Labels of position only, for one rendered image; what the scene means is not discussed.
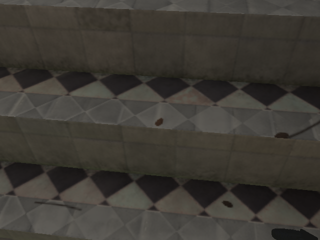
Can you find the right robot hand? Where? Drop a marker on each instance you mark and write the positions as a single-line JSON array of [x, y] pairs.
[[290, 234]]

